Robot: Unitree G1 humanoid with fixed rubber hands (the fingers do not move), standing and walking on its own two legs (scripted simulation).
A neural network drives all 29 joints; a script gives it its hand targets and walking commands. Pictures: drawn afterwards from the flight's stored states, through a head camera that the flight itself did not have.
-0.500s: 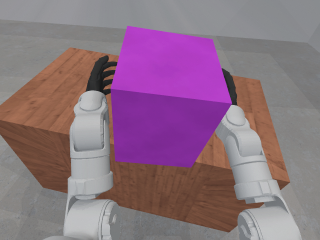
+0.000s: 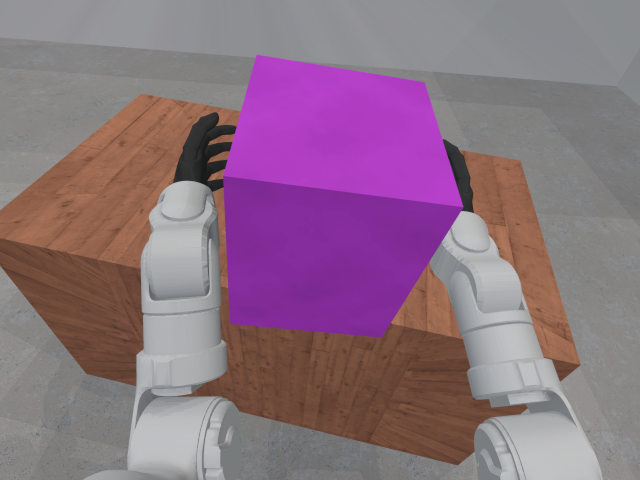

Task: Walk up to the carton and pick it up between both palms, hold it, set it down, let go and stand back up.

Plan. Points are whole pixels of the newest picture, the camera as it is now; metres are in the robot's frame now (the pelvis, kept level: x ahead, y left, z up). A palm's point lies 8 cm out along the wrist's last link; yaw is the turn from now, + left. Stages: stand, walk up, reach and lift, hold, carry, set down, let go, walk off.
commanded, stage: hold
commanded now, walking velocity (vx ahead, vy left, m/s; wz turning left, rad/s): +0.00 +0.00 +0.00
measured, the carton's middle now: (323, 207) +0.39 +0.00 +0.16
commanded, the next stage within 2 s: set down in 0.08 s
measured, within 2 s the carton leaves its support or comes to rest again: neither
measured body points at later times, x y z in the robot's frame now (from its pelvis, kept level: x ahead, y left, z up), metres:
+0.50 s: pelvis +0.01 +0.00 +0.00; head +0.00 +0.02 +0.45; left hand +0.40 +0.13 +0.18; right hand +0.38 -0.16 +0.16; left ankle +0.02 +0.12 -0.75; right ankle +0.02 -0.10 -0.75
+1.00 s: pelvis +0.05 +0.00 +0.00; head +0.06 +0.02 +0.45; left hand +0.43 +0.12 +0.13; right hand +0.41 -0.18 +0.12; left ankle +0.02 +0.12 -0.75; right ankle +0.02 -0.11 -0.75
